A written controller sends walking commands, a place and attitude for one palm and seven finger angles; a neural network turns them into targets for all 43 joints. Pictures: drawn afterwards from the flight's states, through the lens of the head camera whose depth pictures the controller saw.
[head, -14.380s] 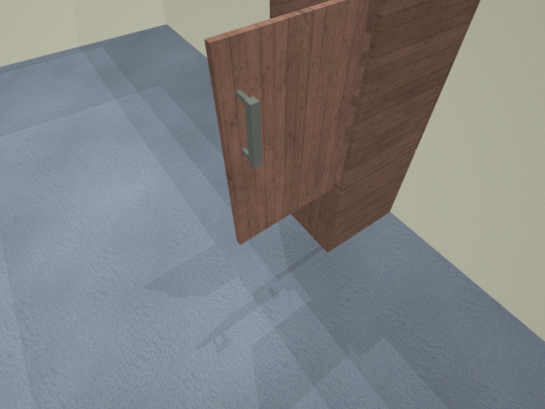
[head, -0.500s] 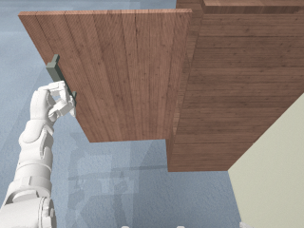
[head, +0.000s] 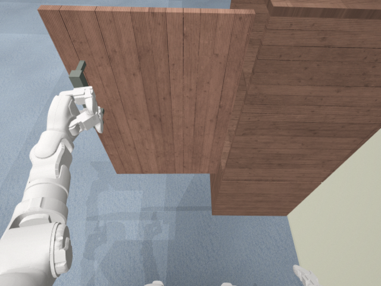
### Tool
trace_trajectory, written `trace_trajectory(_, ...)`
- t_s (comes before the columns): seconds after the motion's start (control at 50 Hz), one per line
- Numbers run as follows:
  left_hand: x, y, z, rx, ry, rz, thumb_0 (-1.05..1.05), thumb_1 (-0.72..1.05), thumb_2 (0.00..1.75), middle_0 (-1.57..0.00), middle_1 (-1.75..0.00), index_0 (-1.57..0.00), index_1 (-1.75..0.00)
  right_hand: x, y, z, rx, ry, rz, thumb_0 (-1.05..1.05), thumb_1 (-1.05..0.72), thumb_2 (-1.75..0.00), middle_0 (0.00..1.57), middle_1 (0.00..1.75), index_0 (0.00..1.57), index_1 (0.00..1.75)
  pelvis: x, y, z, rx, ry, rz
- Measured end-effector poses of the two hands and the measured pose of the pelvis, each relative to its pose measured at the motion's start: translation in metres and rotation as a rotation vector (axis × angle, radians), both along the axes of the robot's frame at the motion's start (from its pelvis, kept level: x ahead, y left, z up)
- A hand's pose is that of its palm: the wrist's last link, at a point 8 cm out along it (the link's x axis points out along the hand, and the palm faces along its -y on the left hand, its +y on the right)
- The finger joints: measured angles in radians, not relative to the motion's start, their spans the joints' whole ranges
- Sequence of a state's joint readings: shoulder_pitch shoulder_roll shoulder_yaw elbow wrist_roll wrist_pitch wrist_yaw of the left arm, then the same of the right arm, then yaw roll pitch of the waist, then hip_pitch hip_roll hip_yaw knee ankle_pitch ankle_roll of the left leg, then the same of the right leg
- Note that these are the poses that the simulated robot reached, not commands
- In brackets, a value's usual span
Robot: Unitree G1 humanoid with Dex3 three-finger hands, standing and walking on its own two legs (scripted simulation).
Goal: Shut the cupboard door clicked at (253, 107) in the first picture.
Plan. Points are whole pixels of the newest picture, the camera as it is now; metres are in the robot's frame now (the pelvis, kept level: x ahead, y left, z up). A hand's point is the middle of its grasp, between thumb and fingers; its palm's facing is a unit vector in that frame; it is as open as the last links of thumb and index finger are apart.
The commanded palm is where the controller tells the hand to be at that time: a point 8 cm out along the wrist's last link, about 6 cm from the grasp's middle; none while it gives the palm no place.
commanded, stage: push the door shut along its arc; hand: left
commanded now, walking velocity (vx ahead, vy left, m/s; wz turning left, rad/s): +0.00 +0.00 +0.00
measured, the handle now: (90, 96) +0.50 +0.24 +0.10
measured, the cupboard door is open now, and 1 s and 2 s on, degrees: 91 75 58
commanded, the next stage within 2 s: pull the fist back off the door in 1.58 s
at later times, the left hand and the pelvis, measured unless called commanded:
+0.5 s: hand (108, 95) +0.49 +0.20 +0.11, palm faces -0.14 -0.99 -0.01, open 3.1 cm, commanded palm +0.50 +0.23 +0.10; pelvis -0.01 +0.00 -0.02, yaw +0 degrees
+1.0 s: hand (130, 77) +0.56 +0.16 +0.11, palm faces -0.28 -0.96 +0.00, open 3.0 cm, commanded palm +0.56 +0.20 +0.10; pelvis +0.01 +0.01 -0.02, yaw -3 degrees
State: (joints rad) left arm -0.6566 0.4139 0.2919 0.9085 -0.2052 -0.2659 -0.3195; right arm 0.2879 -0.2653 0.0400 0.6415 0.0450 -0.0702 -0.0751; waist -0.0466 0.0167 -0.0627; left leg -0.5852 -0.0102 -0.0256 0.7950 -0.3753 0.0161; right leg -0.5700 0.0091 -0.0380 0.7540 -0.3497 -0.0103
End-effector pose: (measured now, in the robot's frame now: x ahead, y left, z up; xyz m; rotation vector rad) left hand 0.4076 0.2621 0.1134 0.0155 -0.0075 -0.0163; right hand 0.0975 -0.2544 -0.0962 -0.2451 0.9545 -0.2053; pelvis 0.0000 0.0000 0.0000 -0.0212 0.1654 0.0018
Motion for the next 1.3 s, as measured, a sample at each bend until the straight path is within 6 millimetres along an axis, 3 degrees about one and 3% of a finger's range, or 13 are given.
trace_trajectory(0.1, 0.013, 0.004, 0.0, -0.003, 0.008, -0.026, 0.01, 0.89, 0.9, -1.33, -1.5, -1.32, -1.5, -0.019, -0.006, -0.005, -0.016, 0.058, -0.013, 0.01, -0.9, -0.9, 0.2, 0.3, 0.2, 0.3, -0.003, 0.0, -0.003, -0.002, 0.022, 0.002)
trace_trajectory(0.3, 0.039, 0.006, 0.0, -0.003, 0.018, -0.071, 0.01, 0.89, 0.9, -1.32, -1.5, -1.34, -1.5, -0.074, -0.016, -0.013, -0.05, 0.213, -0.074, 0.01, -0.9, -0.9, 0.2, 0.3, 0.2, 0.3, -0.009, 0.001, -0.01, -0.012, 0.072, 0.006)
trace_trajectory(0.56, 0.083, -0.012, -0.003, 0.0, 0.044, -0.138, 0.01, 0.9, 0.9, -1.31, -1.5, -1.32, -1.5, -0.121, -0.014, -0.015, -0.067, 0.323, -0.135, 0.01, -0.9, -0.9, 0.21, 0.3, 0.2, 0.3, -0.012, 0.004, -0.018, -0.025, 0.141, -0.001)
trace_trajectory(0.8, 0.124, -0.044, -0.001, -0.011, 0.052, -0.217, 0.01, 0.9, 0.9, -1.3, -1.5, -1.3, -1.5, -0.133, -0.004, -0.017, -0.044, 0.361, -0.191, 0.01, -0.9, -0.9, 0.21, 0.3, 0.2, 0.3, -0.004, 0.006, -0.022, -0.026, 0.187, -0.029)
trace_trajectory(0.92, 0.14, -0.049, 0.001, -0.005, 0.057, -0.238, 0.01, 0.9, 0.9, -1.3, -1.5, -1.3, -1.5, -0.135, 0.0, -0.016, -0.038, 0.371, -0.228, 0.01, -0.9, -0.9, 0.21, 0.3, 0.2, 0.3, 0.003, 0.007, -0.023, -0.024, 0.201, -0.048)
trace_trajectory(1.3, 0.156, -0.051, 0.002, 0.0, 0.073, -0.308, 0.01, 0.88, 0.94, -1.3, -1.5, -1.3, -1.5, -0.13, -0.008, -0.016, -0.091, 0.424, -0.198, 0.01, -0.9, -0.9, 0.21, 0.3, 0.21, 0.3, 0.006, 0.009, -0.029, -0.043, 0.234, -0.019)
